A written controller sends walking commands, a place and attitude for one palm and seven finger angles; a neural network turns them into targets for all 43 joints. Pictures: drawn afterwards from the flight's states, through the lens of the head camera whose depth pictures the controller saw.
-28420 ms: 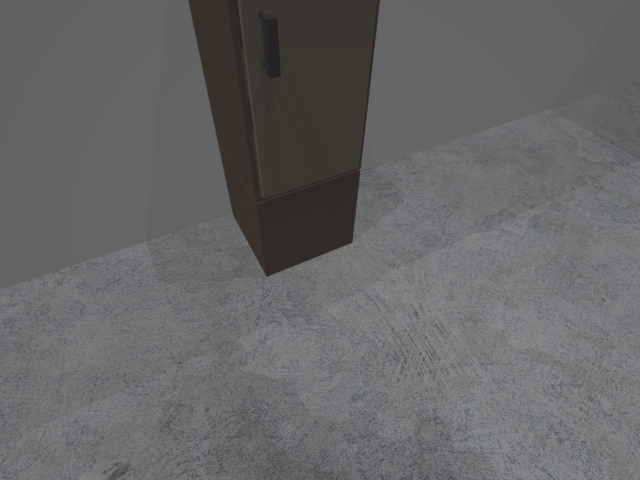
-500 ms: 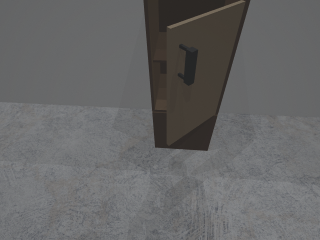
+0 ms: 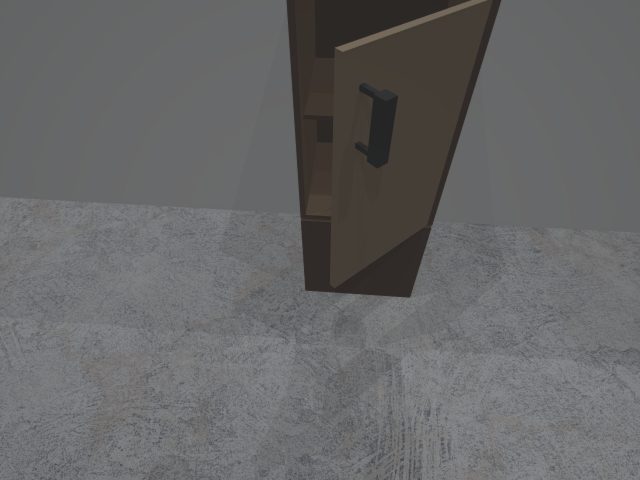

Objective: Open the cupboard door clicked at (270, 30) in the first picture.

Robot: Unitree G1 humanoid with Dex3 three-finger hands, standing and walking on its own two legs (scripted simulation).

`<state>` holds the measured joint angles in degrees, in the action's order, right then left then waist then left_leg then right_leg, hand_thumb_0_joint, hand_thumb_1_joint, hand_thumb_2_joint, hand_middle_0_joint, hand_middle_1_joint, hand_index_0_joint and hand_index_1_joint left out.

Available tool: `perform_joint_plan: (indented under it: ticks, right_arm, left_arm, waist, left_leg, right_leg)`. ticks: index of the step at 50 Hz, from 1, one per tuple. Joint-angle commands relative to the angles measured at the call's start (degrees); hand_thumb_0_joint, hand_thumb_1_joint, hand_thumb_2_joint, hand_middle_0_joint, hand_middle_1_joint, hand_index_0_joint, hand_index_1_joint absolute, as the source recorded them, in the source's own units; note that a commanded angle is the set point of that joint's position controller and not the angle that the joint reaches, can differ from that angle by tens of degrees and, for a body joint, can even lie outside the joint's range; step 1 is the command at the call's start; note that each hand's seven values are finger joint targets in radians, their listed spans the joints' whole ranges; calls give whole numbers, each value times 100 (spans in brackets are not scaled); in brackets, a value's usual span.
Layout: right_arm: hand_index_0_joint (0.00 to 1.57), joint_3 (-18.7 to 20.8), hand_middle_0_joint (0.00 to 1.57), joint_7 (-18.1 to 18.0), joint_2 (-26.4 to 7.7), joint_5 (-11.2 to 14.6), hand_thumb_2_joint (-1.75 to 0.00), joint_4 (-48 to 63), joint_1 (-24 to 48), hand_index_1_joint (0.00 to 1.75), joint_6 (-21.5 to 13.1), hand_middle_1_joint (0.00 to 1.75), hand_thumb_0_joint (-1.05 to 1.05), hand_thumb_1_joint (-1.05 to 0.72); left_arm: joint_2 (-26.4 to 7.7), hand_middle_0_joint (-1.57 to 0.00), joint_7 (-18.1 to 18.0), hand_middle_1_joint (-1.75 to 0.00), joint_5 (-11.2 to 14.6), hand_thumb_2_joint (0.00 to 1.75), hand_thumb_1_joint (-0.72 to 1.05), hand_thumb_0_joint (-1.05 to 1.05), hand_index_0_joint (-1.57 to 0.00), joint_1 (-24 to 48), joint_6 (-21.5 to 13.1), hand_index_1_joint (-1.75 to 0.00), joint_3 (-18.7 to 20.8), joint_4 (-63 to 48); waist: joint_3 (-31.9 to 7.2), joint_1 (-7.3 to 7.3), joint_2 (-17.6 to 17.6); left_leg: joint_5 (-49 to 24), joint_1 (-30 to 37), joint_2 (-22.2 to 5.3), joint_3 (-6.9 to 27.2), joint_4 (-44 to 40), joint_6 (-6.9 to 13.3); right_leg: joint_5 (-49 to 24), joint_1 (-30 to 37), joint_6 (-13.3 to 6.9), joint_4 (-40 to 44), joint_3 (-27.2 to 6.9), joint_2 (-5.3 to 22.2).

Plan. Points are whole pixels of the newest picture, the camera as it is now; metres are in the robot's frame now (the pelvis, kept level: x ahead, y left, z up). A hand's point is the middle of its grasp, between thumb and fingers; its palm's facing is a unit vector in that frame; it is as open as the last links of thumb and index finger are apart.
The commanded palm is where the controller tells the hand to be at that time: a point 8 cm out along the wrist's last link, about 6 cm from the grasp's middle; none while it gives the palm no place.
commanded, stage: look to check the result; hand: left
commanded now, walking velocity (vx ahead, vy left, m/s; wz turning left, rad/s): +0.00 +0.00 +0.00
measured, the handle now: (371, 125) +0.62 -0.06 +0.12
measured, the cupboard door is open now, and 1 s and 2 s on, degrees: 43 43 43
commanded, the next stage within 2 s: walk to a spot facing it in 0.40 s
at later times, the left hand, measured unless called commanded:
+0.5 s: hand out of the picture -0.01 +0.15 -0.17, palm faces +0.05 -0.98 -0.18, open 7.4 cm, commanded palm none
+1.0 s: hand out of the picture +0.07 +0.16 -0.18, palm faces -0.10 -0.95 -0.28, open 7.4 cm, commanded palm none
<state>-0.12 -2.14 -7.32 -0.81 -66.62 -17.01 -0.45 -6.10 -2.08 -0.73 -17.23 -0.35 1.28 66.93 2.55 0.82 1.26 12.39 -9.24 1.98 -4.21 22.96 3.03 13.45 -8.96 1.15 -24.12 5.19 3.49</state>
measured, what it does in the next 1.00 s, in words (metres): stands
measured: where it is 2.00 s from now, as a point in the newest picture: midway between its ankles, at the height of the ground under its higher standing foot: outside the picture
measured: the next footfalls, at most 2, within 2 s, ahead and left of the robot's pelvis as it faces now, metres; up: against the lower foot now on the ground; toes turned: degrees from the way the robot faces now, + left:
left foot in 1.52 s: +0.13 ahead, +0.09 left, +0.00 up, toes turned -30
right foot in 2.00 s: +0.00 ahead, -0.10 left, +0.00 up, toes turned -51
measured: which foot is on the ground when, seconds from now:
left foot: down 0.00-1.00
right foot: down 0.00-1.00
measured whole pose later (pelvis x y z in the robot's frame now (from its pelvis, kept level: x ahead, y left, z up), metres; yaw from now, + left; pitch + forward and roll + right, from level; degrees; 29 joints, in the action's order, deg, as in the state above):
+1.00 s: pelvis +0.00 -0.04 -0.02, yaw -10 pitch +0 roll +1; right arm 4.0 -2.5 -12.4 -1.2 -58.6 -11.7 1.6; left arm -10.0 0.0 -1.9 -12.4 2.3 5.4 58.0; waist 6.3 -0.4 3.0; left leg 20.9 -14.3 -4.9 -11.8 36.3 -0.2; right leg 20.5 -17.8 -2.5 -38.3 1.2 -1.1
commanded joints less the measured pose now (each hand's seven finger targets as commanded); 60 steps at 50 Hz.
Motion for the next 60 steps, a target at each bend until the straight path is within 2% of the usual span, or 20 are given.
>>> perform_joint_plan:
  ticks: [1, 5, 11, 25, 30, 34, 40, 42, 45, 47, 48, 49, 50, 51, 52, 53, 54, 55, 56, 60]
  right_arm:
    - [20, 67, 20, -12, -467, -23, -90, 85, -399, 30, -34, 30, 0, -90]
    - [20, 73, 20, -10, -469, -22, -90, 92, -377, 30, -26, 30, 0, -90]
    - [20, 68, 20, -10, -466, -15, -90, 87, -347, 30, -50, 30, 0, -90]
    - [20, 55, 20, -11, -474, -18, -90, 80, -285, 30, -51, 30, 0, -90]
    - [20, 144, 20, -57, -559, -20, -90, 108, -243, 30, 41, 30, 0, -90]
    - [20, 275, 20, -85, -746, -18, -90, 335, -130, 30, 126, 30, 0, -90]
    - [20, 459, 20, -97, -1049, -51, -90, 743, 92, 30, 132, 30, 0, -90]
    - [20, 505, 20, -98, -1171, -63, -90, 854, 159, 30, 110, 30, 0, -90]
    - [20, 556, 20, -80, -1302, -93, -90, 1002, 265, 30, 86, 30, 0, -90]
    - [20, 559, 20, -64, -1320, -97, -90, 1136, 463, 30, 101, 30, 0, -90]
    - [20, 558, 20, -57, -1301, -80, -90, 1226, 630, 30, 121, 30, 0, -90]
    - [20, 546, 20, -35, -1069, -14, -90, 1341, 680, 30, 141, 30, 0, -90]
    - [20, 484, 20, 1, -798, 15, -90, 1518, 937, 30, 169, 30, 0, -90]
    - [20, 498, 20, -8, -981, -9, -90, 1519, 1102, 30, 237, 30, 0, -90]
    - [20, 525, 20, 12, -999, -7, -90, 1501, 1088, 30, 268, 30, 0, -90]
    - [20, 540, 20, 31, -968, 4, -90, 1498, 1090, 30, 270, 30, 0, -90]
    - [20, 523, 20, 50, -965, 7, -90, 1497, 1074, 30, 254, 30, 0, -90]
    - [20, 508, 20, 66, -893, 7, -90, 1494, 1033, 30, 248, 30, 0, -90]
    - [20, 500, 20, 70, -887, 5, -90, 1520, 1084, 30, 255, 30, 0, -90]
    - [20, 496, 20, 13, -912, 20, -90, 1677, 1360, 30, 265, 30, 0, -90]
  left_arm:
    - [-547, -20, -22, -30, 15, 90, 90, 0, -20, -429, -40, -30, 67, -108]
    - [-528, -20, -23, -30, 10, 90, 90, 0, -20, -473, -38, -30, 64, -99]
    - [-537, -20, -28, -30, 17, 90, 90, 0, -20, -476, -68, -30, 61, -117]
    - [-575, -20, -27, -30, 15, 90, 90, 0, -20, -397, -74, -30, 70, -142]
    - [-678, -20, -10, -30, 6, 90, 90, 0, -20, -278, 12, -30, 175, -250]
    - [-798, -20, 47, -30, -17, 90, 90, 0, -20, -108, 110, -30, 315, -486]
    - [-851, -20, 141, -30, -66, 90, 90, 0, -20, 51, 201, -30, 427, -864]
    - [-838, -20, 172, -30, -72, 90, 90, 0, -20, 84, 212, -30, 444, -965]
    - [-789, -20, 217, -30, -80, 90, 90, 0, -20, 110, 256, -30, 462, -1101]
    - [-818, -20, 235, -30, -77, 90, 90, 0, -20, 2, 246, -30, 484, -1137]
    - [-907, -20, 228, -30, -91, 90, 90, 0, -20, -161, 208, -30, 507, -1123]
    - [-1303, -20, 176, -30, -143, 90, 90, 0, -20, -266, 138, -30, 569, -1133]
    - [-1739, -20, 107, -30, -129, 90, 90, 0, -20, -444, 109, -30, 656, -1095]
    - [-1687, -20, 36, -30, -56, 90, 90, 0, -20, -580, 104, -30, 655, -1027]
    - [-1540, -20, -6, -30, -43, 90, 90, 0, -20, -350, 104, -30, 638, -1091]
    - [-1516, -20, -4, -30, -30, 90, 90, 0, -20, -85, 116, -30, 633, -1214]
    - [-1491, -20, -17, -30, -21, 90, 90, 0, -20, 68, 102, -30, 637, -1288]
    - [-1489, -20, -2, -30, -22, 90, 90, 0, -20, 111, 79, -30, 611, -1353]
    - [-1478, -20, 8, -30, -19, 90, 90, 0, -20, 80, 61, -30, 604, -1380]
    - [-1524, -20, 2, -30, -30, 90, 90, 0, -20, -202, 50, -30, 610, -1339]
  waist:
    - [297, -20, -94]
    - [367, -22, -154]
    - [176, -23, -140]
    - [274, -27, -156]
    - [260, 3, -153]
    - [186, 7, -83]
    - [62, -47, 214]
    - [-68, -75, 437]
    - [-68, -130, 701]
    - [-14, -249, 562]
    - [15, -371, 189]
    - [-92, -428, -1134]
    - [-28, -564, -2252]
    - [-62, -610, -1960]
    - [32, -440, -1659]
    - [-1, -335, -1109]
    - [-239, -275, -781]
    - [-416, -231, -671]
    - [-492, -243, -560]
    - [-605, -355, -768]
  left_leg:
    - [-412, -286, -739, 785, -602, -75]
    - [-342, -303, -733, 769, -597, -74]
    - [-695, -170, -727, 744, -513, -63]
    - [-774, -201, -723, 742, -524, -83]
    - [-713, -77, -836, 505, -194, -103]
    - [-308, -157, -1030, 429, -42, -74]
    - [263, -237, -1501, 652, -208, 106]
    - [92, -214, -1750, 748, -282, 228]
    - [-597, -230, -2186, 720, -294, 482]
    - [-867, -439, -2102, 413, 91, 382]
    - [-743, -616, -1791, 116, 657, 144]
    - [201, -1216, -1076, -427, 1710, -271]
    - [2200, -2122, -315, -469, 3107, -527]
    - [2189, -2333, -376, 327, 3923, -480]
    - [1835, -2514, -473, 574, 4237, -487]
    - [1516, -2554, -495, 615, 4380, -532]
    - [1295, -2505, -532, 620, 4359, -569]
    - [1102, -2430, -527, 595, 4281, -611]
    - [1010, -2378, -489, 575, 4195, -647]
    - [1053, -2491, -411, 643, 3881, -700]
  right_leg:
    - [-245, -145, -245, 392, -413, 324]
    - [-207, -201, -241, 402, -395, 329]
    - [-411, -110, -248, 408, -430, 359]
    - [-452, -57, -257, 475, -408, 360]
    - [-642, -340, -307, 323, -588, 368]
    - [-546, -621, -342, 28, -706, 268]
    - [-372, -1010, -300, -717, -769, -55]
    - [-296, -1050, -265, -1187, -699, -185]
    - [839, -1092, -172, -1835, -389, -287]
    - [648, -791, -182, -1441, -406, -223]
    - [-230, -531, -262, -765, -690, -138]
    - [-1228, -123, -545, 86, -1935, 631]
    - [-2338, 215, -1073, 665, -3380, 1570]
    - [-2645, 351, -1099, 651, -3435, 1459]
    - [-2295, 292, -1055, 644, -3225, 1276]
    - [-1930, 290, -1129, 556, -3124, 1131]
    - [-1922, 432, -1130, 473, -2976, 1043]
    - [-1975, 604, -1099, 416, -2695, 891]
    - [-2123, 658, -1052, 385, -2629, 791]
    - [-3106, 1097, -947, 226, -2709, 708]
